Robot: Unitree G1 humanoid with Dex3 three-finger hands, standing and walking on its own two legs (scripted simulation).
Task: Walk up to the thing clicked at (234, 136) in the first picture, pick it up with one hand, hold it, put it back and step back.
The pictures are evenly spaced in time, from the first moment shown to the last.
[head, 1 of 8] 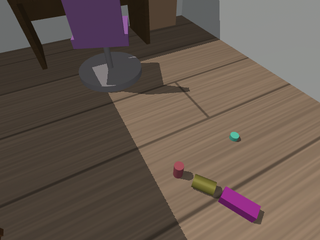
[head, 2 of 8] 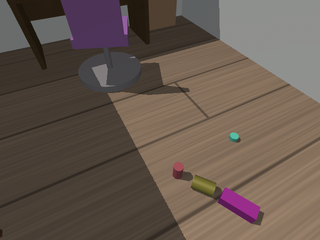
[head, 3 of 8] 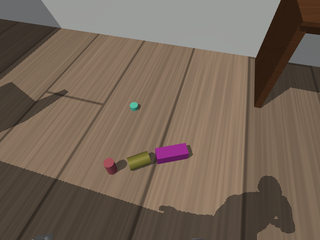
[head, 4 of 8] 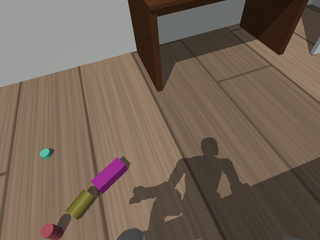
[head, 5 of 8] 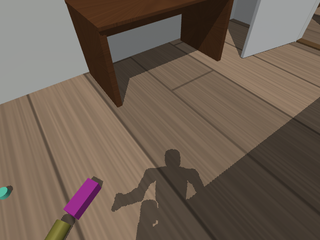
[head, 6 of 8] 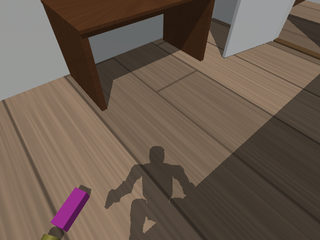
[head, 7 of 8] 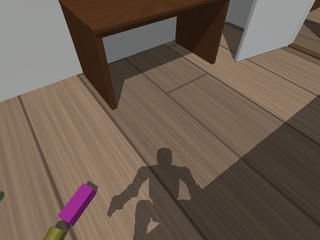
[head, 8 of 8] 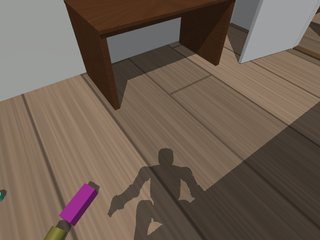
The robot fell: no
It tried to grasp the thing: no
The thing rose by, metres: 0.00
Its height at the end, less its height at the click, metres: +0.00
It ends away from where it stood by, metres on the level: 0.00
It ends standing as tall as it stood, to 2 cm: yes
